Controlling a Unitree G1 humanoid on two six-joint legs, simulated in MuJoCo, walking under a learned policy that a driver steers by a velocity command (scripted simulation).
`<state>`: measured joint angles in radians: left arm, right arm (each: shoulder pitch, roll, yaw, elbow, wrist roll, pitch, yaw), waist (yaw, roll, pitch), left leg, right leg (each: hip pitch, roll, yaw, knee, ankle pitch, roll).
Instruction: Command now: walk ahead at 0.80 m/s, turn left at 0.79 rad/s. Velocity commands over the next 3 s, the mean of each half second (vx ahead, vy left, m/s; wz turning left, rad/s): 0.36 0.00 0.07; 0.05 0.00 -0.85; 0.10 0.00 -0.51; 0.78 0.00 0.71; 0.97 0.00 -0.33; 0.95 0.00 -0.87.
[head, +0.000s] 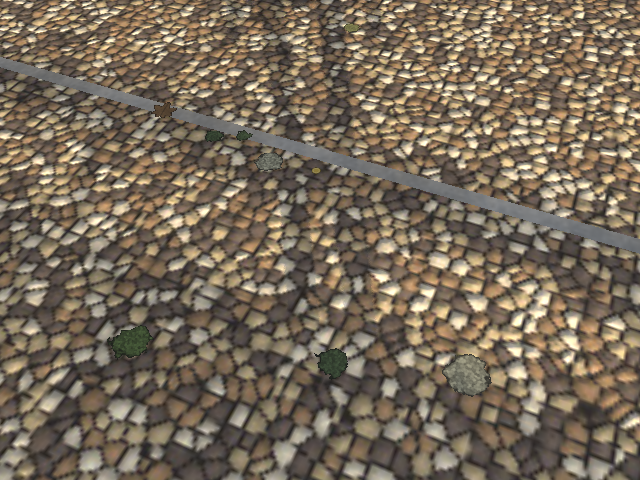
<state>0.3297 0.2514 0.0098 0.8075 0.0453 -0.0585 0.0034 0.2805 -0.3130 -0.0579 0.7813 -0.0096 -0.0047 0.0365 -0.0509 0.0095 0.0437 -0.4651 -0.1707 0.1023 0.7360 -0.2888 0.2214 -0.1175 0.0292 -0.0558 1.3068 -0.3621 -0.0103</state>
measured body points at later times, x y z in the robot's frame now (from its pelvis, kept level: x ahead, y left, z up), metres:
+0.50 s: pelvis +0.34 -0.04 +0.03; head +0.38 -0.02 +0.47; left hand +0.45 +0.23 -0.08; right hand +0.52 -0.29 -0.07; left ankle +0.30 +0.11 -0.60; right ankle +0.46 -0.08 -0.70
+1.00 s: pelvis +0.46 +0.03 +0.04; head +0.50 +0.04 +0.49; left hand +0.71 +0.26 -0.06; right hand +0.55 -0.30 -0.02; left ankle +0.54 +0.11 -0.70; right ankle +0.40 -0.10 -0.61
